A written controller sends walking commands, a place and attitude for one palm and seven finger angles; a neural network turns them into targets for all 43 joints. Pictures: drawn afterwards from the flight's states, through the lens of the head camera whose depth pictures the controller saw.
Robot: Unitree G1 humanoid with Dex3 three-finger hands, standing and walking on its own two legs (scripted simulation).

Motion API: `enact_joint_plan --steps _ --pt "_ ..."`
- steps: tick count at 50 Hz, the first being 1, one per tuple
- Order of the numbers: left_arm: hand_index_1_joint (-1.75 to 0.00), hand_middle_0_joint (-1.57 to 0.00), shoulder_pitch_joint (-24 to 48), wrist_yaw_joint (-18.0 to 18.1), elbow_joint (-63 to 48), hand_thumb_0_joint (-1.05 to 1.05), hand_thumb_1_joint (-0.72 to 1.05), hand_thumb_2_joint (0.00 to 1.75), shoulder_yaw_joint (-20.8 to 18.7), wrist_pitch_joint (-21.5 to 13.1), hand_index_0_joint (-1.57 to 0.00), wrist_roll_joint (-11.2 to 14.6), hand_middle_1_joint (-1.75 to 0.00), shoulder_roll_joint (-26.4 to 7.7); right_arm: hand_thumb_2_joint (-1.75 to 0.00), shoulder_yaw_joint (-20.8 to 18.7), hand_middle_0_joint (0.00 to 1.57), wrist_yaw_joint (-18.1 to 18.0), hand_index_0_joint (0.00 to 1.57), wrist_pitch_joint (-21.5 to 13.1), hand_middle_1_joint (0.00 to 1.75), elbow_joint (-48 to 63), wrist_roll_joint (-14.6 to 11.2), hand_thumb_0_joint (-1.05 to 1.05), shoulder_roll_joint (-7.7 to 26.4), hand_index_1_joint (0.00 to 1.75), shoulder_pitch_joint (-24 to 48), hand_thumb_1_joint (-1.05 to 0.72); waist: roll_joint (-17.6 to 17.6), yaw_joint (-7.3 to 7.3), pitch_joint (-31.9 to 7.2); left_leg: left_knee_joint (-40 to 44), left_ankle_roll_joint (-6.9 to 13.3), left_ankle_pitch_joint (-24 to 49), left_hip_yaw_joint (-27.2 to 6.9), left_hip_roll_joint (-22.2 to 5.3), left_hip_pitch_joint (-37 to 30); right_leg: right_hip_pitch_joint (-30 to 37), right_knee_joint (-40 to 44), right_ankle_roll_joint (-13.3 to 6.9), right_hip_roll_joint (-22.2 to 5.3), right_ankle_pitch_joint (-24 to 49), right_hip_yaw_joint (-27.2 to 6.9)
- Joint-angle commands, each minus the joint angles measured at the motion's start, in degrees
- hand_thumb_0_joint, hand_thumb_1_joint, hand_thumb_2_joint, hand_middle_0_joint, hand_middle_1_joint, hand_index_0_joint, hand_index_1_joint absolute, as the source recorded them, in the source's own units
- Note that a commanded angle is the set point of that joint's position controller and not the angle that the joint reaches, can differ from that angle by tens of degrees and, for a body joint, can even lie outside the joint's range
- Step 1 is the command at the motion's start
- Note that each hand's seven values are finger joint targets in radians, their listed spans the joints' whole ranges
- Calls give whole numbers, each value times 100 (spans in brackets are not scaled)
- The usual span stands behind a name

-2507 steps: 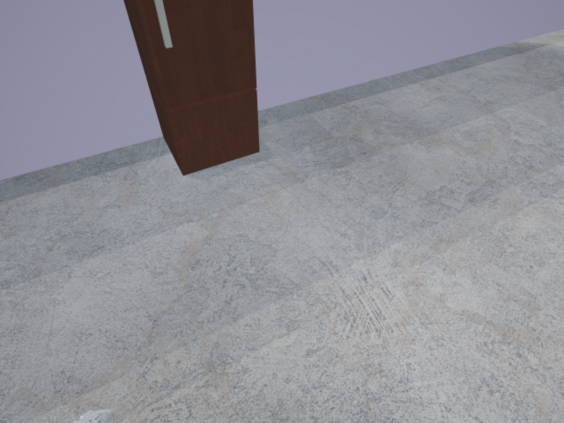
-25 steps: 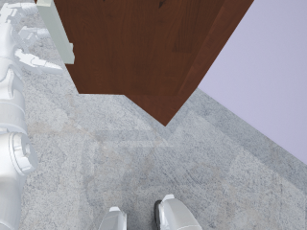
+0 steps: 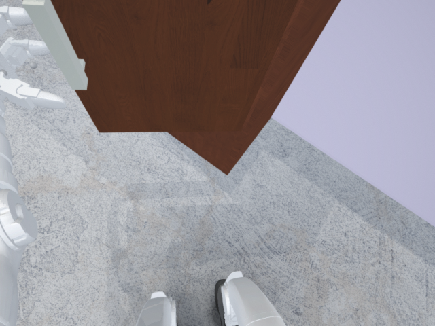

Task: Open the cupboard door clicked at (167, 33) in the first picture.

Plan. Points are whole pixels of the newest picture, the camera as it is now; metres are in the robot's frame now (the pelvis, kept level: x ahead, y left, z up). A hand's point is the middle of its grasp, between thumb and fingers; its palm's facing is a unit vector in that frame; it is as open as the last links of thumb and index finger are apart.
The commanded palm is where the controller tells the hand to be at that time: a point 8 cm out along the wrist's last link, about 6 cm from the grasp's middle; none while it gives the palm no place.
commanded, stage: move the hooked fingers beside the handle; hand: left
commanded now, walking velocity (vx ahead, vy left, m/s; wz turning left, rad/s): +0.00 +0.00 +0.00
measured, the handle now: (63, 39) +0.59 +0.20 +0.08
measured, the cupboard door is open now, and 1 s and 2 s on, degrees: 40 40 40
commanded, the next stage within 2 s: slide the fingers in behind the handle in 1.10 s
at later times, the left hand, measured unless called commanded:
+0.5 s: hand (18, 61) +0.54 +0.26 +0.08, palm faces -0.02 -1.00 -0.02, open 14.0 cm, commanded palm +0.53 +0.29 +0.08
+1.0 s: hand (10, 64) +0.53 +0.27 +0.08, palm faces -0.03 -1.00 -0.01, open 14.0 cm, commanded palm +0.52 +0.30 +0.08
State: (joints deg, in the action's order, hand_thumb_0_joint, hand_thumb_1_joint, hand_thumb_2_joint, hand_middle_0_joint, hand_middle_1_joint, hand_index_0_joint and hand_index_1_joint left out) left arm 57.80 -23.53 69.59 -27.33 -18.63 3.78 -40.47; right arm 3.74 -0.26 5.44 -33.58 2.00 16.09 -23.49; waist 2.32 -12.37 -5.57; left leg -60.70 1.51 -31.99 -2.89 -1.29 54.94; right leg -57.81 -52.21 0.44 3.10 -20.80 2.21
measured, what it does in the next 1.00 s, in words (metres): stands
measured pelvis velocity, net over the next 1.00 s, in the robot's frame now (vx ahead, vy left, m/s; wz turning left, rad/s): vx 0.00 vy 0.01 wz -0.01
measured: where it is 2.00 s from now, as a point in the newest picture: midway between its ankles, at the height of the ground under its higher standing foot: outside the picture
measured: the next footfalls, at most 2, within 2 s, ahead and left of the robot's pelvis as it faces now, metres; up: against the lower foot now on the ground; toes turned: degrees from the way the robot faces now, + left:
none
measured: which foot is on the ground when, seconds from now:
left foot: down 0.00-1.00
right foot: down 0.00-1.00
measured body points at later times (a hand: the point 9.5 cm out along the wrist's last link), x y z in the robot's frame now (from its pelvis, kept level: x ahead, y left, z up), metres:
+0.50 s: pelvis -0.01 +0.00 -0.01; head +0.17 +0.04 +0.40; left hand +0.54 +0.31 +0.08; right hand -0.04 -0.27 -0.10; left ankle -0.05 +0.09 -0.67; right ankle +0.03 -0.13 -0.67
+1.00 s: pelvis +0.00 +0.01 +0.00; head +0.17 +0.05 +0.41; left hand +0.53 +0.32 +0.08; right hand -0.03 -0.25 -0.09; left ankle -0.05 +0.09 -0.67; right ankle +0.03 -0.13 -0.67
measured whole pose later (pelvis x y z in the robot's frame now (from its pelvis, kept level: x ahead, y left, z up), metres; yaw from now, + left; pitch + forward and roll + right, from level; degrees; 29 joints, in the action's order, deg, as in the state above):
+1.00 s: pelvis +0.00 +0.01 +0.00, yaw -1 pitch +28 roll -6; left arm 58.8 -27.2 69.4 -28.4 -16.0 4.4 -45.2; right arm 5.0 -0.3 5.9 -33.5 1.9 15.7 -25.0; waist 2.3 -13.2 -5.8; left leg -62.1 2.1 -32.3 -3.3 -1.4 57.3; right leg -59.3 -51.8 1.1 3.3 -20.4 2.6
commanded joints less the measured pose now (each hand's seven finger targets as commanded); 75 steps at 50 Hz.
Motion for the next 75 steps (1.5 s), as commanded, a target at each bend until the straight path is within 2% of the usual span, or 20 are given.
enact_joint_plan --steps 1,3,8,11,18,19,24,28,29,32,36,39,42,45,48,50,52,54,60,75 --pt "-120 -30 2435 -28 -970 0 -50 30 -200 -258 -30 126 -120 -1889 -90 -348 20 -120 20 -1 30 122 -46 0 1126 30 -1285 -90 834 -125 -2798 537 -77 3470 -41 -41 -1380 2024 125 -177 56 2367 -20" --pt "-120 -30 2629 -65 -1027 0 -50 30 -235 -259 -30 106 -120 -2019 -90 -324 20 -144 20 -14 30 166 -44 0 1133 30 -1295 -90 1128 -126 -2913 538 -74 3415 -33 -15 -1384 2011 89 -209 48 2328 -34" --pt "-120 -30 2554 -208 -1106 0 -50 30 -370 -304 -30 151 -120 -2255 -90 -325 20 -160 20 -37 30 162 -45 0 1160 30 -1347 -90 1167 -76 -3250 476 -95 3677 -69 -35 -1527 2100 39 -209 56 2483 -34" --pt "-120 -30 2506 -276 -848 0 -50 30 -196 -162 -30 137 -120 -2121 -90 -303 20 -160 20 -17 30 118 -68 0 1181 30 -1336 -90 1049 -165 -2866 521 -88 3441 -79 -66 -1415 1858 107 -172 62 2229 9" --pt "-120 -30 3010 -293 -858 0 -50 30 -164 -167 -30 83 -120 -2285 -90 -259 20 -217 20 -78 30 92 -55 0 1194 30 -1366 -90 1257 -288 -2870 430 -52 3102 -85 -43 -1252 1605 64 -190 54 1926 -7" --pt "-120 -30 2996 -283 -874 0 -50 30 -358 -178 -30 77 -120 -2546 -90 -262 20 -219 20 -71 30 67 -50 0 1232 30 -1396 -90 1228 -243 -3072 405 -87 3216 -118 -64 -1351 1644 34 -182 51 1948 10" --pt "-120 -30 2888 -320 -838 0 -50 30 -335 -96 -30 -4 -120 -2596 -90 -239 20 -194 20 -66 30 101 -43 0 1225 30 -1415 -90 1530 -180 -3233 362 -121 3444 -120 -69 -1453 1591 -32 -200 63 2032 36" --pt "-120 -30 2875 -334 -915 0 -50 30 -269 -64 -30 49 -120 -2432 -90 -249 20 -187 20 -36 30 119 -32 0 1226 30 -1450 -90 1341 -246 -3139 355 -134 3662 -177 -100 -1559 1463 -34 -203 92 2078 97" --pt "-120 -30 2922 -321 -1010 0 -50 30 -452 -74 -30 40 -120 -2690 -90 -250 20 -183 20 -22 30 101 -34 0 1253 30 -1437 -90 1547 -177 -3239 355 -179 3714 -183 -110 -1637 1466 -36 -198 88 2056 92" --pt "-120 -30 2855 -325 -997 0 -50 30 -286 -32 -30 54 -120 -2422 -90 -269 20 -167 20 -17 30 78 -27 0 1236 30 -1453 -90 1386 -263 -3154 349 -177 3750 -189 -124 -1698 1379 4 -172 99 2038 116" --pt "-120 -30 2616 -324 -1113 0 -50 30 -467 -49 -30 78 -120 -2570 -90 -283 20 -146 20 7 30 98 -24 0 1240 30 -1475 -90 1566 -129 -3296 367 -228 4141 -210 -130 -1910 1455 9 -194 104 2194 126" --pt "-120 -30 2696 -335 -1195 0 -50 30 -385 -48 -30 98 -120 -2440 -90 -295 20 -134 20 27 30 74 -19 0 1230 30 -1470 -90 1608 -175 -3216 370 -273 4351 -253 -159 -2072 1288 19 -189 119 2172 163" --pt "-120 -30 2433 -363 -1049 0 -50 30 -336 5 -30 129 -120 -2337 -90 -292 20 -126 20 40 30 115 -33 0 1220 30 -1459 -90 1341 -171 -3015 418 -219 4142 -207 -141 -1857 1430 62 -181 132 2192 153" --pt "-120 -30 2465 -352 -1465 0 -50 30 -328 -105 -30 170 -120 -2238 -90 -337 20 -107 20 42 30 110 -17 0 1212 30 -1479 -90 1752 -70 -3339 435 -369 4791 -312 -170 -2499 1257 60 -206 135 2200 200" --pt "-120 -30 2377 -367 -1161 0 -50 30 -146 -61 -30 277 -120 -1843 -90 -334 20 -105 20 41 30 84 -23 0 1186 30 -1455 -90 1381 -206 -2854 450 -282 4523 -269 -160 -2212 1173 134 -196 154 2141 203" --pt "-120 -30 2350 -335 -1031 0 -50 30 -371 -29 -30 233 -120 -2184 -90 -327 20 -118 20 49 30 81 -26 0 1223 30 -1444 -90 1200 -148 -2859 452 -236 4113 -211 -127 -1889 1391 113 -186 140 2116 161" --pt "-120 -30 2532 -322 -1127 0 -50 30 -140 -46 -30 160 -120 -2032 -90 -305 20 -116 20 28 30 117 -27 0 1180 30 -1382 -90 1328 -183 -2824 481 -209 3841 -166 -94 -1745 1461 104 -190 120 2087 125" --pt "-120 -30 2495 -295 -1300 0 -50 30 -415 -171 -30 181 -120 -2314 -90 -333 20 -121 20 22 30 123 -17 0 1201 30 -1405 -90 1478 -79 -3121 442 -278 4245 -202 -113 -2020 1513 67 -210 119 2228 131" --pt "-120 -30 2266 -384 -1061 0 -50 30 -401 -149 -30 217 -120 -2274 -90 -324 20 -120 20 34 30 156 -40 0 1200 30 -1334 -90 1260 -74 -3023 410 -230 4086 -164 -106 -1815 1606 46 -198 129 2256 109" --pt "-120 -30 2477 -50 -1348 0 -50 30 81 -167 -30 243 -120 -1381 -90 -372 20 -66 20 -53 30 61 -24 0 1105 30 -1313 -90 1391 -131 -3055 490 -290 4007 -216 -93 -2146 1346 114 -201 108 2027 145"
